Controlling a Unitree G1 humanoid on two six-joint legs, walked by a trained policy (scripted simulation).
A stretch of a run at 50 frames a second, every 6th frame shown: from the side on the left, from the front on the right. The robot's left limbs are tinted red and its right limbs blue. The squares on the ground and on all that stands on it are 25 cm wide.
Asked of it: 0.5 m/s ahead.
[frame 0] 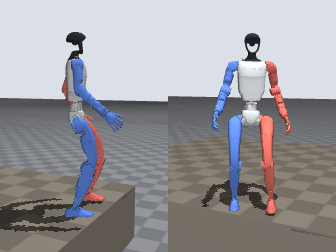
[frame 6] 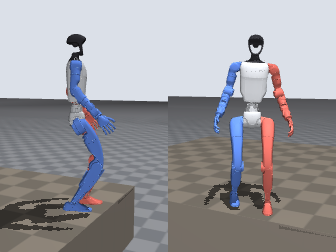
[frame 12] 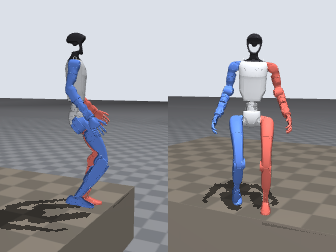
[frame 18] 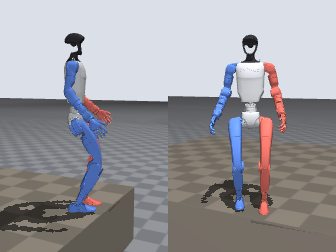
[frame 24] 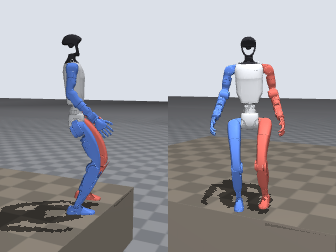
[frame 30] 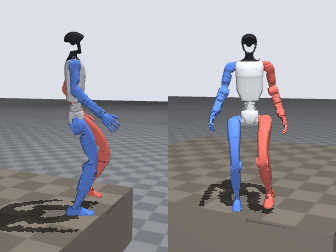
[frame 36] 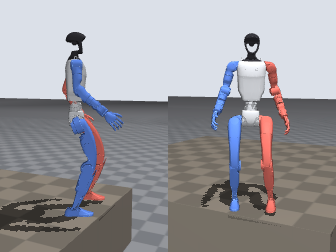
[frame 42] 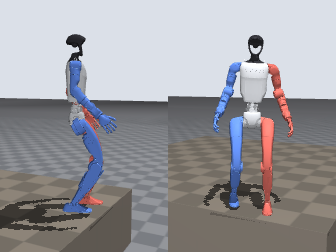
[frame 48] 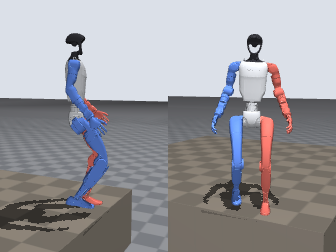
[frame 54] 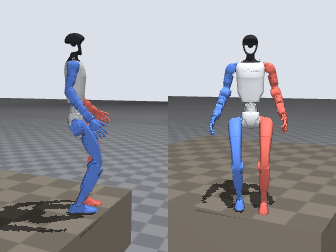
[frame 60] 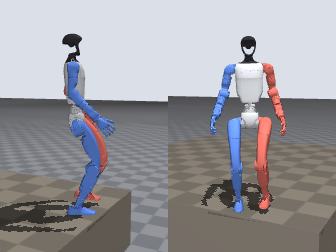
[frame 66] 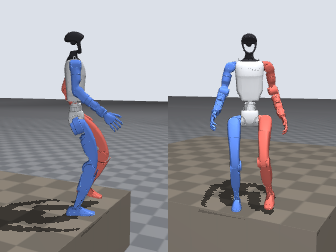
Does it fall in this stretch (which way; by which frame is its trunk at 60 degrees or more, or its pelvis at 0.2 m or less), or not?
no
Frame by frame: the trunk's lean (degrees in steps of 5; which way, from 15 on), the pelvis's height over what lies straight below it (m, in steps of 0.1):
0: 0, 0.8
6: 5, 0.8
12: 0, 0.8
18: 0, 0.8
24: 5, 0.7
30: 0, 0.8
36: 0, 0.8
42: 5, 0.8
48: 5, 0.8
54: 0, 0.8
60: 5, 0.7
66: 0, 0.8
